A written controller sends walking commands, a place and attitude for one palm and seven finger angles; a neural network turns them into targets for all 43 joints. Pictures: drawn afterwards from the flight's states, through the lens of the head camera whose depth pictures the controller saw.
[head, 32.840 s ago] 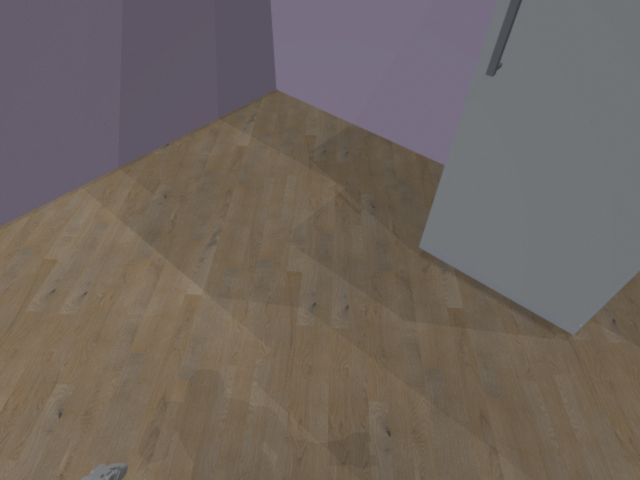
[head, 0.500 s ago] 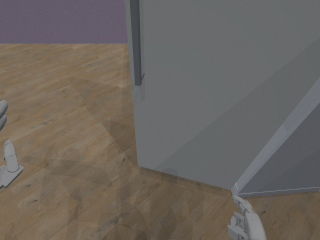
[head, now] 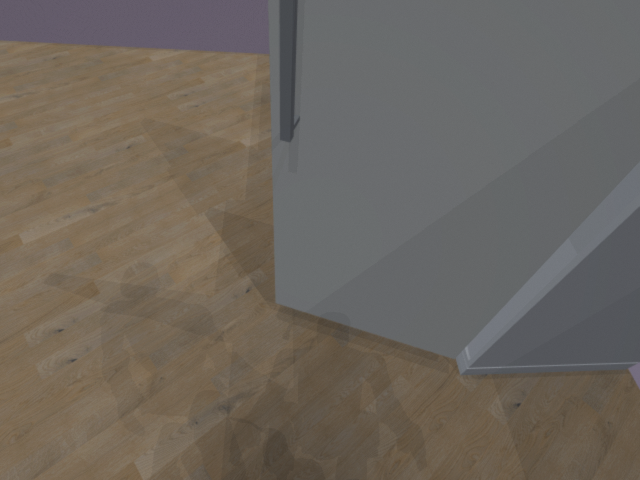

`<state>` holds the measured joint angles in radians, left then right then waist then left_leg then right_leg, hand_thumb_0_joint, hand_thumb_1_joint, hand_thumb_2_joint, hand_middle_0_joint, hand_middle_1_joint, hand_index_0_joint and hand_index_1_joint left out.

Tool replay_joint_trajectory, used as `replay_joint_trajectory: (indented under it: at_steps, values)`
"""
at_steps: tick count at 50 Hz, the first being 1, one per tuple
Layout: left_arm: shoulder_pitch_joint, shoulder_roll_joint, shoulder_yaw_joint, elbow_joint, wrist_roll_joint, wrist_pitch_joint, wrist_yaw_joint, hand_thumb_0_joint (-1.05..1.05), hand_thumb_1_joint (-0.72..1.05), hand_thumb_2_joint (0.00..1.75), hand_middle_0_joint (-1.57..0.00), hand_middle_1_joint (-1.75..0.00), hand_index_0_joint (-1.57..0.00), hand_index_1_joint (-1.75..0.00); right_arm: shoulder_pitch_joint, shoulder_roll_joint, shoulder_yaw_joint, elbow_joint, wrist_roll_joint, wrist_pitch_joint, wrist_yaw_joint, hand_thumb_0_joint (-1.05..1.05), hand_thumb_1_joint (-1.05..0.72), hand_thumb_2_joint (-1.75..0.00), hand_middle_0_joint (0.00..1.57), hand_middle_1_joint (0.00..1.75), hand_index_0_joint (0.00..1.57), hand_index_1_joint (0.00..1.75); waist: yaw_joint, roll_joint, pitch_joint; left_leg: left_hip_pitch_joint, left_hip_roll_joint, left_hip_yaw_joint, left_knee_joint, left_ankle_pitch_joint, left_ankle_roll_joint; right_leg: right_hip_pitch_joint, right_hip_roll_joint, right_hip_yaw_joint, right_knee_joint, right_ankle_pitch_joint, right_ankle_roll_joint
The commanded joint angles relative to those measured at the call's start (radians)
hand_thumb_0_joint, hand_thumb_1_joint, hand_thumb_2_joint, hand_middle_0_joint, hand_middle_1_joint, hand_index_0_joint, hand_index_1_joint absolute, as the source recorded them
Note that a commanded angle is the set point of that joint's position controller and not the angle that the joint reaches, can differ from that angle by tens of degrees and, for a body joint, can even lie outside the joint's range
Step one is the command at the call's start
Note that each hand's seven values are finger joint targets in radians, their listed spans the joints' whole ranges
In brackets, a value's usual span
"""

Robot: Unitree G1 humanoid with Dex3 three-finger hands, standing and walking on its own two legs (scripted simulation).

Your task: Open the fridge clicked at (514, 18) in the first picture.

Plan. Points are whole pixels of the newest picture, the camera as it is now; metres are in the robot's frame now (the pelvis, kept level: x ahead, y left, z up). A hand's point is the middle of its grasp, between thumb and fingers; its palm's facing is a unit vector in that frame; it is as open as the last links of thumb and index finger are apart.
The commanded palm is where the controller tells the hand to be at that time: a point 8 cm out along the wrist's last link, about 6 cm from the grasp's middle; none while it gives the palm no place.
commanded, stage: let the arm hang, fingers relaxed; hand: left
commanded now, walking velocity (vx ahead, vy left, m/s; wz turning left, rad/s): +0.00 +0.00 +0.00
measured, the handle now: (293, 2) +0.66 +0.09 +0.25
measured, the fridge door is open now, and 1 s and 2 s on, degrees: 70 70 70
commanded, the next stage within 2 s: look to check the result in 0.70 s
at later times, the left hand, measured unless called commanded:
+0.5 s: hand out of the picture +0.09 +0.25 -0.15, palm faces -0.02 -0.95 -0.32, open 7.4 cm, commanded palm none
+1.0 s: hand out of the picture +0.12 +0.24 -0.15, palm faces -0.05 -0.94 -0.33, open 7.4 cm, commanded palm none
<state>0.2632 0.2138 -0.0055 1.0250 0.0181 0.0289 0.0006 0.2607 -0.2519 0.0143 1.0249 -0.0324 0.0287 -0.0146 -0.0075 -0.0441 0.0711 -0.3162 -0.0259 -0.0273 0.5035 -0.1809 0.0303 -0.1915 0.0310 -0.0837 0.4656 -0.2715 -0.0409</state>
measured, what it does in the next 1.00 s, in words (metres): stands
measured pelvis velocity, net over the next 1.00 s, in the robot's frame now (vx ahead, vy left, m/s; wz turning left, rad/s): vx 0.04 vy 0.00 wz -0.03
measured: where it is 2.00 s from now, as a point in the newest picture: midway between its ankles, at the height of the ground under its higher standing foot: outside the picture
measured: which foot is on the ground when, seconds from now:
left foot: down 0.00-1.00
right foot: down 0.00-1.00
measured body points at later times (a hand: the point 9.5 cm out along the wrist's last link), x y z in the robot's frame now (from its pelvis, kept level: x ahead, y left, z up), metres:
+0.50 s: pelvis +0.01 +0.01 +0.01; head +0.02 +0.00 +0.46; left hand +0.09 +0.30 -0.13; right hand +0.09 -0.27 -0.14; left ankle +0.05 +0.10 -0.74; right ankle -0.01 -0.09 -0.74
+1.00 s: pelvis +0.04 +0.00 +0.01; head +0.07 -0.01 +0.46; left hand +0.13 +0.29 -0.13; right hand +0.11 -0.30 -0.13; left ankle +0.05 +0.10 -0.74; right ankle -0.01 -0.09 -0.74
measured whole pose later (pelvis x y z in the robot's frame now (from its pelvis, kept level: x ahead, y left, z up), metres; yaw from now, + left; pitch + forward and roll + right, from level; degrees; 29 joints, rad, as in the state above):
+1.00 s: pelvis +0.04 +0.00 +0.01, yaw -2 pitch +0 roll +0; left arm 0.10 0.32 0.01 1.13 0.01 -0.02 0.00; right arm 0.10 -0.33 0.01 1.14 -0.02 0.00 -0.01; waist -0.01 0.00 0.05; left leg -0.16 -0.04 0.00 0.32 -0.16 0.03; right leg -0.05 0.02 -0.04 0.30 -0.25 -0.03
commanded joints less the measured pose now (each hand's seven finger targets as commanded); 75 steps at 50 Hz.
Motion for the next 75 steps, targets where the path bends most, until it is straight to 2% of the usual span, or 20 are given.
replay_joint_trajectory:
  at_steps: [1,2,4,7,12,17,23,25,32,37,42,47,48,56,58,68,70,72,75]
  values:
    - [-0.035,0.19,0.05,-0.004,-0.006,-0.045,0.01,0.0,0.9,0.9,-0.2,-0.3,-0.2,-0.3,-0.047,-0.14,-0.045,-0.03,0.011,-0.038,-0.02,0.0,-0.9,-0.9,0.2,0.3,0.2,0.3,0.007,0.148,-0.102,0.056,0.113,-0.125,-0.116,0.0,0.018,0.046,-0.149,0.172,-0.159,-0.012,-0.044]
    - [-0.037,0.193,0.05,0.012,-0.006,-0.045,0.009,0.0,0.9,0.9,-0.2,-0.3,-0.2,-0.3,-0.041,-0.145,-0.048,-0.017,0.011,-0.037,-0.021,0.0,-0.9,-0.9,0.2,0.3,0.2,0.3,0.004,0.143,-0.087,0.055,0.115,-0.127,-0.125,-0.018,0.018,0.037,-0.147,0.168,-0.166,-0.029,-0.044]
    - [-0.04,0.197,0.051,0.039,-0.005,-0.046,0.009,0.0,0.9,0.9,-0.2,-0.3,-0.2,-0.3,-0.027,-0.155,-0.052,0.001,0.013,-0.039,-0.024,0.0,-0.9,-0.9,0.2,0.3,0.2,0.3,0.002,0.096,-0.074,0.062,0.124,-0.132,-0.137,-0.009,0.022,0.039,-0.142,0.159,-0.171,-0.022,-0.042]
    - [-0.04,0.202,0.051,0.067,-0.005,-0.041,0.008,0.0,0.9,0.9,-0.2,-0.3,-0.2,-0.3,-0.035,-0.169,-0.056,0.02,0.012,-0.034,-0.024,0.0,-0.9,-0.9,0.2,0.3,0.2,0.3,0.004,0.089,-0.032,0.046,0.128,-0.144,-0.175,-0.096,0.025,0.016,-0.133,0.153,-0.182,-0.082,-0.039]
    - [-0.057,0.223,0.053,0.082,-0.003,-0.043,0.007,0.0,0.9,0.9,-0.2,-0.3,-0.2,-0.3,-0.054,-0.185,-0.062,0.035,0.01,-0.036,-0.019,0.0,-0.9,-0.9,0.2,0.3,0.2,0.3,0.005,0.036,-0.025,0.059,0.125,-0.144,-0.197,-0.114,0.025,0.006,-0.136,0.156,-0.188,-0.102,-0.036]
    - [-0.087,0.245,0.051,0.08,-0.002,-0.048,0.006,0.0,0.9,0.9,-0.2,-0.3,-0.2,-0.3,-0.099,-0.204,-0.059,0.042,0.011,-0.042,-0.013,0.0,-0.9,-0.9,0.2,0.3,0.2,0.3,0.01,0.039,-0.028,0.078,0.134,-0.151,-0.216,-0.051,0.024,0.015,-0.139,0.154,-0.183,-0.046,-0.026]
    - [-0.131,0.274,0.051,0.062,-0.002,-0.061,0.008,0.0,0.9,0.9,-0.2,-0.3,-0.2,-0.3,-0.144,-0.221,-0.055,0.043,0.015,-0.053,-0.008,0.0,-0.9,-0.9,0.2,0.3,0.2,0.3,0.009,0.03,-0.084,0.139,0.138,-0.128,-0.193,0.141,0.017,0.065,-0.157,0.152,-0.18,0.114,-0.016]
    - [-0.151,0.278,0.051,0.059,-0.004,-0.062,0.008,0.0,0.9,0.9,-0.2,-0.3,-0.2,-0.3,-0.16,-0.228,-0.053,0.046,0.015,-0.055,-0.007,0.0,-0.9,-0.9,0.2,0.3,0.2,0.3,0.005,0.047,-0.094,0.156,0.141,-0.125,-0.196,0.175,0.013,0.075,-0.161,0.153,-0.177,0.148,-0.013]
    - [-0.187,0.296,0.053,0.047,-0.004,-0.061,0.006,0.0,0.9,0.9,-0.2,-0.3,-0.2,-0.3,-0.204,-0.257,-0.05,0.042,0.015,-0.057,-0.005,0.0,-0.9,-0.9,0.2,0.3,0.2,0.3,0.006,0.066,-0.102,0.176,0.145,-0.126,-0.215,0.187,0.006,0.096,-0.163,0.152,-0.191,0.15,-0.008]
    - [-0.194,0.303,0.053,0.043,-0.005,-0.063,0.007,0.0,0.9,0.9,-0.2,-0.3,-0.2,-0.3,-0.208,-0.267,-0.049,0.041,0.016,-0.059,-0.007,0.0,-0.9,-0.9,0.2,0.3,0.2,0.3,0.006,0.064,-0.132,0.205,0.147,-0.12,-0.204,0.246,0.004,0.122,-0.169,0.153,-0.191,0.21,-0.007]
    - [-0.197,0.306,0.053,0.044,-0.006,-0.062,0.009,0.0,0.9,0.9,-0.2,-0.3,-0.2,-0.3,-0.211,-0.271,-0.048,0.043,0.018,-0.057,-0.009,0.0,-0.9,-0.9,0.2,0.3,0.2,0.3,0.005,0.057,-0.121,0.216,0.148,-0.112,-0.203,0.261,0.003,0.126,-0.169,0.154,-0.196,0.24,-0.007]
    - [-0.189,0.308,0.051,0.049,-0.008,-0.062,0.011,0.0,0.9,0.9,-0.2,-0.3,-0.2,-0.3,-0.203,-0.272,-0.047,0.048,0.02,-0.056,-0.011,0.0,-0.9,-0.9,0.2,0.3,0.2,0.3,0.004,0.053,-0.136,0.235,0.15,-0.105,-0.195,0.282,0.004,0.139,-0.172,0.154,-0.196,0.274,-0.008]
    - [-0.184,0.307,0.053,0.048,-0.006,-0.063,0.012,0.0,0.9,0.9,-0.2,-0.3,-0.2,-0.3,-0.199,-0.267,-0.047,0.047,0.02,-0.055,-0.012,0.0,-0.9,-0.9,0.2,0.3,0.2,0.3,0.005,0.037,-0.137,0.239,0.15,-0.099,-0.188,0.292,0.005,0.14,-0.172,0.149,-0.196,0.296,-0.008]
    - [-0.178,0.306,0.051,0.054,-0.009,-0.062,0.016,0.0,0.9,0.9,-0.2,-0.3,-0.2,-0.3,-0.191,-0.263,-0.047,0.056,0.021,-0.053,-0.015,0.0,-0.9,-0.9,0.2,0.3,0.2,0.3,0.003,0.043,-0.139,0.251,0.151,-0.089,-0.187,0.302,0.002,0.152,-0.173,0.155,-0.193,0.337,-0.01]
    - [-0.171,0.306,0.053,0.054,-0.007,-0.064,0.018,0.0,0.9,0.9,-0.2,-0.3,-0.2,-0.3,-0.185,-0.259,-0.047,0.053,0.022,-0.053,-0.016,0.0,-0.9,-0.9,0.2,0.3,0.2,0.3,0.004,0.022,-0.138,0.253,0.149,-0.084,-0.179,0.316,0.003,0.156,-0.172,0.15,-0.193,0.372,-0.008]
    - [-0.167,0.3,0.055,0.051,-0.007,-0.065,0.02,0.0,0.9,0.9,-0.2,-0.3,-0.2,-0.3,-0.185,-0.253,-0.048,0.053,0.02,-0.052,-0.018,0.0,-0.9,-0.9,0.2,0.3,0.2,0.3,0.005,0.037,-0.118,0.253,0.149,-0.077,-0.182,0.307,-0.001,0.154,-0.173,0.158,-0.2,0.39,-0.009]
    - [-0.174,0.299,0.055,0.049,-0.008,-0.063,0.02,0.0,0.9,0.9,-0.2,-0.3,-0.2,-0.3,-0.188,-0.253,-0.049,0.053,0.02,-0.051,-0.018,0.0,-0.9,-0.9,0.2,0.3,0.2,0.3,0.003,0.057,-0.11,0.25,0.15,-0.076,-0.187,0.295,-0.003,0.152,-0.174,0.163,-0.203,0.376,-0.01]
    - [-0.174,0.3,0.054,0.049,-0.008,-0.064,0.019,0.0,0.9,0.9,-0.2,-0.3,-0.2,-0.3,-0.191,-0.254,-0.048,0.052,0.02,-0.051,-0.017,0.0,-0.9,-0.9,0.2,0.3,0.2,0.3,0.004,0.049,-0.11,0.252,0.15,-0.075,-0.192,0.28,-0.003,0.151,-0.173,0.165,-0.209,0.366,-0.008]
    - [-0.173,0.302,0.057,0.046,-0.009,-0.066,0.021,0.0,0.9,0.9,-0.2,-0.3,-0.2,-0.3,-0.182,-0.255,-0.049,0.051,0.02,-0.052,-0.019,0.0,-0.9,-0.9,0.2,0.3,0.2,0.3,0.003,0.034,-0.125,0.258,0.151,-0.07,-0.185,0.308,-0.005,0.169,-0.174,0.164,-0.199,0.424,-0.007]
